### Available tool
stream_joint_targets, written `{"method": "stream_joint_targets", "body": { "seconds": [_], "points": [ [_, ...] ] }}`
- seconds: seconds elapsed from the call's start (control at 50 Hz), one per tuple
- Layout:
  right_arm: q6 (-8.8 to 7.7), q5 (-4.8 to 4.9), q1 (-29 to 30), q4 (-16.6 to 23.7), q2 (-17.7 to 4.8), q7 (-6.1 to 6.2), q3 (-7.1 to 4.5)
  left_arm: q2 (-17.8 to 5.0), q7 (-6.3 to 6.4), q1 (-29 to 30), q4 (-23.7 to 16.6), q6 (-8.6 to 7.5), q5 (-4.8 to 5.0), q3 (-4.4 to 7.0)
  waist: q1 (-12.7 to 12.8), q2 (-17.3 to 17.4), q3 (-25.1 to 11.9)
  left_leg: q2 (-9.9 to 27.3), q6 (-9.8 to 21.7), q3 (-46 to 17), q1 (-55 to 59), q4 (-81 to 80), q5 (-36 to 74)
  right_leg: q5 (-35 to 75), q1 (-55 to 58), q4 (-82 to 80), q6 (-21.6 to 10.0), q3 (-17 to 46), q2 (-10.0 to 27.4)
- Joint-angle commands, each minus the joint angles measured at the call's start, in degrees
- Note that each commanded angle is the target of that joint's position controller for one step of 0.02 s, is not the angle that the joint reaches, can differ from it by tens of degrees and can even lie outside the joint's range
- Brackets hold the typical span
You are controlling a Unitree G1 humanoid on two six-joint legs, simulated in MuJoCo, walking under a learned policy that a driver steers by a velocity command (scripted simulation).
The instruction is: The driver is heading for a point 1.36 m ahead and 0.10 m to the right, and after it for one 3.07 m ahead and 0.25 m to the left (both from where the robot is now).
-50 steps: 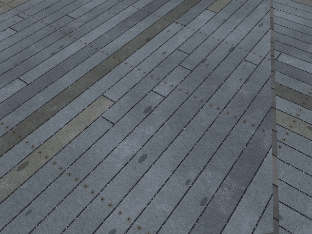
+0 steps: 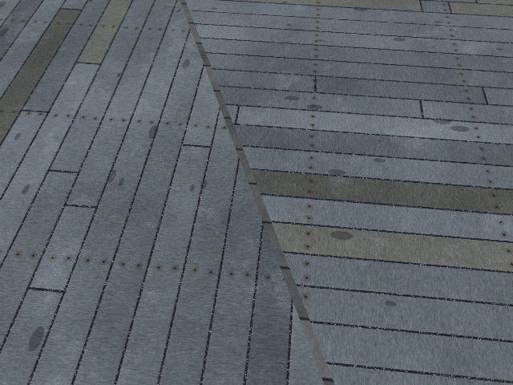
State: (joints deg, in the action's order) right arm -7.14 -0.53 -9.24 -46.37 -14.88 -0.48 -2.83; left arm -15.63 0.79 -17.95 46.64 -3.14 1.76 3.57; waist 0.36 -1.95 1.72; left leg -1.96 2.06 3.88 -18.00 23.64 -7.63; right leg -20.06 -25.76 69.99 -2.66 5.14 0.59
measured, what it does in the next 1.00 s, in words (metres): walks ahead: right foot, then left foot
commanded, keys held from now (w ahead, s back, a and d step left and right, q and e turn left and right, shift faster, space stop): w+e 0.44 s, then w+q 0.56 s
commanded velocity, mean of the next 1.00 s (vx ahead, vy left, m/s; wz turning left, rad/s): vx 0.50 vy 0.00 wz -0.18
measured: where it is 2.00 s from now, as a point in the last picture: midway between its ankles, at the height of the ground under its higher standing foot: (300, 201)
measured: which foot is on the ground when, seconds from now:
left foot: down 0.00-0.40, up 0.42-0.94, down 0.96-1.00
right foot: up 0.00-0.36, down 0.38-0.98, up 1.00-1.00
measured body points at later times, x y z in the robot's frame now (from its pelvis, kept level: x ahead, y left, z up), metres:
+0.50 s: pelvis +0.26 -0.09 -0.01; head +0.30 -0.12 +0.44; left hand +0.49 +0.12 -0.10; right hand +0.28 -0.39 -0.14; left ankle +0.19 +0.10 -0.63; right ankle +0.31 -0.18 -0.74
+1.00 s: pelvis +0.56 -0.13 -0.02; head +0.60 -0.13 +0.42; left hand +0.64 +0.15 -0.15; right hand +0.71 -0.40 -0.12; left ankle +0.68 -0.07 -0.74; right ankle +0.33 -0.19 -0.69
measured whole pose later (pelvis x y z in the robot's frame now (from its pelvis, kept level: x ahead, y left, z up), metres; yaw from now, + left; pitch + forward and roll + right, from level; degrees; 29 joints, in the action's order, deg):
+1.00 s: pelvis +0.56 -0.13 -0.02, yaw -7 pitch +3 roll +0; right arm -4.4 0.9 -6.3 -39.7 -15.5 -3.5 -2.8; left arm -15.9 1.4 -18.4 46.2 -3.2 -0.4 3.2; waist 1.3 0.7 1.6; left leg -2.8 6.4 3.2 -31.4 35.8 -7.6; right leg -27.0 -4.1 46.7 -0.5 -5.9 0.4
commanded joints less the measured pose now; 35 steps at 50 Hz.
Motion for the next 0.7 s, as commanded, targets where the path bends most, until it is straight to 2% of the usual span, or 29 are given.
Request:
{"method": "stream_joint_targets", "body": {
  "seconds": [0.02, 0.06, 0.1, 0.14, 0.2, 0.24, 0.28, 0.3, 0.34, 0.36, 0.38, 0.4, 0.42, 0.44, 0.46, 0.48, 0.5, 0.52, 0.56, 0.6, 0.64, 0.7],
  "points": [
    [-0.92, 0.05, -1.48, 1.32, -4.78, -0.21, -1.34, -1.84, -0.31, -2.07, -4.49, 0.35, 0.27, 0.78, 0.1, 6.3, -2.68, 16.29, 9.47, -14.57, 9.15, -14.87, 2.26, 3.57, -10.16, -0.01, 0.24, 1.64, 6.89],
    [-1.27, 0.43, -2.14, 0.33, -6.36, -0.26, -1.95, -1.51, -0.26, 0.79, -6.55, 0.88, -0.17, 0.61, 0.04, 5.28, -1.01, 17.04, 10.42, -11.11, 8.76, -16.39, 6.02, 5.98, -13.5, -3.09, 0.66, 1.58, 7.81],
    [-1.04, 0.28, -2.97, -0.29, -7.73, -0.1, -2.43, -1.79, -0.42, 3.24, -8.12, 0.83, -0.48, 0.53, -0.36, 4.35, -0.59, 17.42, 10.74, -7.8, 10.24, -16.82, 9.01, 10.37, -16.25, -7.44, 1.26, 1.74, 8.1],
    [-0.59, 0.22, -3.28, -0.54, -8.63, 0.06, -2.61, -1.9, -1.08, 5.75, -9.19, 0.41, -0.3, 0.38, -1.1, 4.36, -0.37, 16.59, 9.87, -3.72, 11.84, -16.53, 11.42, 16.26, -16.61, -13.7, 1.3, 0.8, 7.86],
    [0.23, 0.54, -4.88, -0.91, -9.82, 0.35, -2.67, -1.26, -2.43, 12.25, -11.46, -0.17, -0.45, -0.14, -3.62, 4.17, 0.85, 15.77, 8.26, 1.3, 13.4, -15.37, 11.85, 22.55, -14.73, -23.5, 0.89, -3.12, 6.77],
    [0.88, 1.04, -6.69, -1.4, -10.85, 0.45, -2.85, -1.19, -3.19, 15.79, -13.29, -0.08, -0.33, -0.31, -4.95, 4.4, 1.84, 16.72, 7.55, 2.53, 15.96, -14.63, 10.76, 21.8, -14.47, -27.54, 0.41, -5.02, 6.17],
    [1.67, 1.64, -7.78, -1.9, -11.87, 0.49, -3.15, -1.77, -3.82, 17.89, -15.09, 0.11, -0.18, -0.19, -5.17, 4.89, 2.77, 18.18, 6.59, 3.42, 19.46, -13.11, 11.8, 17.98, -14.65, -30.31, -0.72, -6.29, 5.5],
    [2.13, 1.89, -7.87, -2.01, -12.41, 0.55, -3.33, -2.29, -4.07, 18.1, -15.76, 0.19, -0.23, 0.02, -4.73, 5.24, 2.74, 18.76, 6.05, 4.12, 21.0, -11.39, 15.15, 15.08, -13.86, -31.35, -1.57, -7.29, 4.69],
    [2.93, 2.13, -7.01, -1.63, -13.98, 0.91, -3.77, -4.42, -4.13, 14.42, -15.95, 0.49, -0.5, 1.17, -1.58, 7.29, -0.47, 18.65, 4.72, 6.51, 22.36, -2.9, 33.63, 9.12, -6.31, -32.61, -3.9, -10.65, 0.7],
    [3.51, 2.23, -6.01, -1.28, -14.3, 1.18, -3.85, -6.43, -3.98, 7.23, -14.3, 0.59, -0.48, 2.48, 2.82, 7.05, -4.35, 17.21, 3.6, 8.49, 20.96, 7.29, 41.54, 9.91, 3.1, -35.46, -5.62, -12.52, -2.45],
    [3.68, 1.81, -6.52, -0.75, -12.6, 1.53, -3.19, -10.38, -3.14, -3.68, -11.18, 0.86, -0.39, 4.7, 7.7, 4.79, -9.95, 14.71, 1.47, 9.54, 12.73, 21.87, 38.9, 12.42, 19.64, -37.52, -7.98, -10.97, -4.36],
    [3.06, -0.54, -8.84, 1.58, -6.46, 1.28, -1.2, -16.9, -1.87, -8.9, -10.33, 1.29, -0.18, 6.32, 6.54, -8.37, -14.15, 9.29, -1.63, 9.49, -8.36, 42.82, 1.63, 12.15, 37.55, -39.4, -13.55, 11.87, 9.65],
    [0.54, 0.11, -9.83, 4.37, -4.42, 0.45, 0.08, -18.68, -2.33, -7.54, -12.68, 0.24, -0.54, 5.79, 3.35, -14.21, -24.16, -0.22, -2.72, -3.94, -24.14, 56.78, -27.05, 1.81, 48.52, -50.78, -23.33, 43.81, 19.54],
    [-1.0, 2.34, -2.53, 5.65, -9.98, -0.25, -1.3, -13.12, -2.92, -7.29, -12.44, -0.58, -0.91, 4.25, 6.62, -5.97, -20.32, 3.04, -1.53, -9.62, -30.79, 58.98, -22.37, 2.2, 47.0, -53.55, -19.51, 39.14, 18.29],
    [-1.5, 3.21, -2.24, 5.3, -9.55, -0.59, -1.06, -10.04, -2.92, -5.23, -11.63, -0.92, -1.06, 3.27, 4.74, -4.27, -13.68, 5.81, -0.26, -8.21, -31.0, 55.08, -16.84, 7.5, 39.35, -52.85, -16.88, 28.77, 16.94],
    [-1.27, 2.27, -2.96, 3.92, -8.75, -0.1, -0.91, -7.75, -2.87, -0.46, -12.29, -1.01, -0.96, 2.48, 1.93, 1.45, -10.0, 8.91, -0.35, -7.7, -26.75, 50.44, -12.35, 14.1, 30.15, -52.49, -14.42, 21.08, 14.62],
    [-0.47, 1.51, -3.77, 3.04, -8.99, 0.1, -1.31, -5.43, -2.86, 3.05, -12.89, -1.17, -1.29, 1.63, -0.05, 0.73, -7.95, 10.85, -0.67, -7.78, -22.54, 46.47, -9.87, 20.13, 23.67, -53.44, -13.05, 15.75, 12.47],
    [0.52, 1.49, -5.32, 2.44, -8.75, -0.13, -1.42, -4.91, -2.77, 4.45, -12.98, -1.43, -1.77, 1.31, -1.37, -0.76, -7.48, 11.77, -1.01, -7.84, -18.98, 45.44, -8.07, 22.85, 19.62, -54.98, -12.66, 13.19, 11.49],
    [2.08, 1.39, -6.85, 1.56, -7.16, -0.14, -1.31, -5.81, -2.63, 4.0, -11.64, -2.45, -1.89, 1.47, -2.21, -0.64, -6.79, 11.57, -2.0, -6.95, -17.24, 43.45, -5.13, 28.48, 16.43, -57.33, -12.95, 8.43, 10.8],
    [2.92, 1.23, -4.23, 2.2, -6.15, 0.15, -1.11, -6.66, -2.15, 2.42, -9.98, -3.11, -2.1, 1.69, -1.53, -0.33, -4.12, 11.48, -2.79, -7.03, -20.41, 39.47, -0.04, 30.27, 16.05, -59.31, -12.23, 4.31, 10.36],
    [3.06, 1.31, -1.17, 3.01, -5.67, 0.18, -1.04, -6.35, -1.56, 0.84, -8.49, -3.15, -2.23, 1.55, -0.28, -0.51, -2.16, 10.94, -3.11, -7.54, -23.76, 33.98, 5.82, 30.1, 17.84, -60.41, -10.77, 1.17, 9.8],
    [2.58, 1.73, 2.04, 3.71, -4.84, -0.47, -0.87, -6.67, -1.04, 0.48, -7.23, -3.22, -2.45, 1.43, 1.47, -1.04, -0.49, 8.69, -2.39, -7.84, -23.52, 23.66, 14.88, 26.97, 19.87, -61.65, -8.17, -3.42, 9.03]
  ]
}}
